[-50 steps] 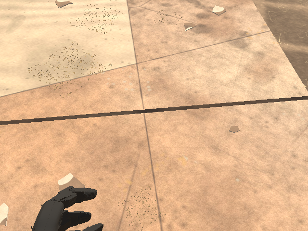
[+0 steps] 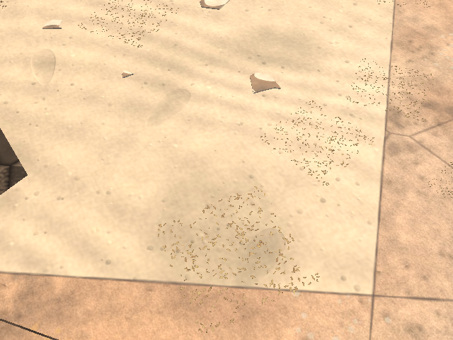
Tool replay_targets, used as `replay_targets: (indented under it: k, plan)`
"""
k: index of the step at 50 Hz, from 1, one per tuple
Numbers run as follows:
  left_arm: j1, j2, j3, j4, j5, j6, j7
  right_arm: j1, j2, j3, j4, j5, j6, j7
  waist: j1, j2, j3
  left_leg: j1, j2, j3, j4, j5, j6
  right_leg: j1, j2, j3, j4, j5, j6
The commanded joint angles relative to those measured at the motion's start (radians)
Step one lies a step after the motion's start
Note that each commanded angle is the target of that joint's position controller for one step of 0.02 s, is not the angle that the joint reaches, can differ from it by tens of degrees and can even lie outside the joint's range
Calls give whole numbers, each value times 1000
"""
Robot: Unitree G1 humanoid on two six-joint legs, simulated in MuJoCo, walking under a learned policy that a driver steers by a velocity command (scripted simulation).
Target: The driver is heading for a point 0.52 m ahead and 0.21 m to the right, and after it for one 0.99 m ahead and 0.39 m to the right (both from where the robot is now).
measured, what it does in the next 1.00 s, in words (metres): climbs, turning right: left foot, then right foot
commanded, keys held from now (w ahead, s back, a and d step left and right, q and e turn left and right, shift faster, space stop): w+e+shift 0.48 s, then e+shift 0.46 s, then shift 0.06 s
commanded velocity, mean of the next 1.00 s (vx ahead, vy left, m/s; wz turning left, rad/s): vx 0.69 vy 0.00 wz -0.93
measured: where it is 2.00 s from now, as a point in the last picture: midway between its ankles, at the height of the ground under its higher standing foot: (279, 226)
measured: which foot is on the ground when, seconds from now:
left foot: down 0.00-0.04, up 0.06-0.38, down 0.40-0.78, up 0.80-1.00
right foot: down 0.00-0.38, up 0.40-0.76, down 0.78-1.00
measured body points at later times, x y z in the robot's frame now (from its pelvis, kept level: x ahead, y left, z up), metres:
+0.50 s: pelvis +0.42 +0.00 +0.05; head +0.43 +0.01 +0.50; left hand +0.68 +0.21 -0.05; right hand +0.42 -0.31 -0.03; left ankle +0.50 +0.12 -0.68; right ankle +0.31 -0.06 -0.59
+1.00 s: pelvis +0.69 -0.13 +0.05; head +0.73 -0.18 +0.49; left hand +1.01 -0.08 -0.05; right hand +0.62 -0.46 -0.02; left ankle +0.87 -0.06 -0.61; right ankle +0.70 -0.23 -0.68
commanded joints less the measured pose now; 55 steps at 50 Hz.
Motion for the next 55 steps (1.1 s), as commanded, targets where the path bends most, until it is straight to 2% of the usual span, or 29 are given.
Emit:
replay_targets:
  k: [1,2,3,5,6,7,10,14,17,19,20,21,22,23,25,28,30,31,35,38,39,40,41,42,44,46,49,52,55]
  plan:
    - [400,154,52,45,0,8,11,-158,-252,-58,-116,-26,30,-37,285,156,-190,-225,315,-26,553,1679,-33,557,123,-10,35,-183,-75]
    - [568,247,102,95,7,9,25,-176,-242,-55,-151,-7,41,-26,358,-5,-261,-482,244,-18,1019,1441,-57,870,135,17,-30,-199,-161]
    - [538,288,137,110,-14,37,37,-230,-155,-34,-183,18,18,-4,327,-301,-285,-973,28,-59,1509,147,-116,1187,-41,328,-112,-184,-290]
    - [376,234,108,36,-2,35,58,-303,-84,15,-287,-13,-13,7,186,28,-301,-1115,81,-338,1556,-17,-84,1043,-158,719,-309,-353,-341]
    - [359,200,98,32,19,30,76,-258,-94,26,-313,-8,-27,26,128,49,-218,-1138,115,-382,1416,3,-56,899,-224,891,-455,-516,-330]
    - [319,172,93,35,28,13,87,-289,-103,27,-321,-22,-17,29,82,102,-127,-1102,166,-404,1319,5,-51,745,-208,873,-484,-513,-287]
    - [200,181,82,-8,29,-29,85,-268,-105,36,-317,-48,56,25,-17,113,-26,-874,201,-347,1043,-47,-93,338,-63,589,-512,-439,-219]
    - [153,233,104,-42,17,-39,62,-416,-53,65,-394,7,78,39,19,-18,-16,-567,157,-244,576,128,-141,125,62,463,-563,-384,-151]
    - [160,238,118,-50,17,-44,34,-347,-121,30,-371,33,75,19,7,-46,-77,-466,116,-231,494,231,-130,297,17,532,-475,-252,-110]
    - [66,249,121,-77,16,-54,30,-23,-209,-20,-282,23,62,-9,-182,36,-211,-133,90,-213,403,148,-101,264,71,470,-76,11,-45]
    - [2,160,96,-108,25,-69,41,207,-272,-54,-218,8,49,-25,-274,187,-292,67,244,-364,356,-53,-98,118,145,395,286,-239,-20]
    - [-38,29,54,-201,0,-73,38,146,-311,-52,-235,-18,49,-28,-185,428,-238,48,441,-846,117,-400,-65,-146,207,322,528,-514,11]
    - [107,36,36,-192,-3,-55,39,-106,-259,-42,-302,-36,49,-14,-13,347,-161,-132,516,-1060,11,-544,33,-213,113,293,639,-422,9]
    - [114,76,41,-171,23,-30,35,-212,-169,-27,-337,-30,48,-6,23,177,-100,-253,514,-949,47,-499,78,-194,35,258,675,-349,21]
    - [73,95,50,-188,32,-1,8,-183,-123,-16,-291,-22,36,6,41,73,-32,-377,430,-650,41,-160,64,-146,-26,246,642,-347,65]
    - [0,85,44,-240,35,29,-7,-125,-116,-17,-218,-3,4,11,40,100,24,-404,365,-329,70,547,33,-139,-50,197,597,-262,107]
    - [-41,82,40,-266,36,32,-5,-137,-128,-22,-199,0,1,14,54,117,10,-420,321,-180,86,754,19,-73,-32,156,455,-186,115]
    - [-23,73,42,-254,-85,6,6,-257,-170,-46,-234,31,17,-18,64,152,37,-392,289,-148,91,679,24,-92,-54,156,344,-155,128]
    - [-42,99,59,-233,-44,-23,-19,-202,-287,-80,-221,32,37,-56,61,116,-69,-377,268,-50,232,1025,-16,274,59,11,-24,4,106]
    - [295,243,135,-148,-47,-6,-7,-255,-271,-90,-256,53,45,-48,227,122,-227,-466,277,-74,689,1072,-39,695,107,71,-132,42,-6]
    - [301,257,143,-132,-58,0,22,-196,-154,-60,-252,40,34,-27,191,-53,-169,-684,165,-86,952,201,-87,841,60,178,-230,175,-52]
    - [211,339,140,-197,-13,-2,35,-95,-55,-27,-289,-17,20,-7,60,-310,-257,-973,24,-159,1370,-323,-125,1045,-145,568,-78,753,-217]
    - [201,338,141,-249,27,-12,26,-53,-175,-29,-329,8,0,10,103,-231,-606,-1060,9,-409,1518,-243,-122,1216,-340,940,-245,468,-401]
    - [147,303,138,-274,12,-10,25,-166,-242,-41,-343,28,-9,13,114,-64,-559,-1068,49,-446,1433,-128,-96,1119,-292,959,-343,106,-352]
    - [47,216,114,-279,-42,-15,34,-255,-221,-42,-341,12,12,-10,45,125,-302,-1037,101,-437,1253,-60,-103,791,-187,832,-376,-5,-253]
    - [7,212,116,-270,-30,-6,49,-253,-216,-48,-339,6,37,-16,-6,76,-191,-913,108,-422,1105,-69,-117,540,-113,685,-381,216,-220]
    - [10,191,116,-243,-26,16,83,-264,-124,-26,-328,0,43,-14,-7,61,-202,-801,90,-358,842,9,-139,391,-43,546,-309,462,-159]
    - [20,176,112,-228,-27,50,106,-274,-95,-17,-320,11,61,-4,13,-23,-281,-687,73,-338,708,195,-146,354,-16,506,-274,351,-101]
    - [28,138,96,-221,-22,59,101,-335,-99,-22,-343,15,75,1,39,-97,-232,-648,76,-342,616,239,-132,327,-16,549,-268,68,-66]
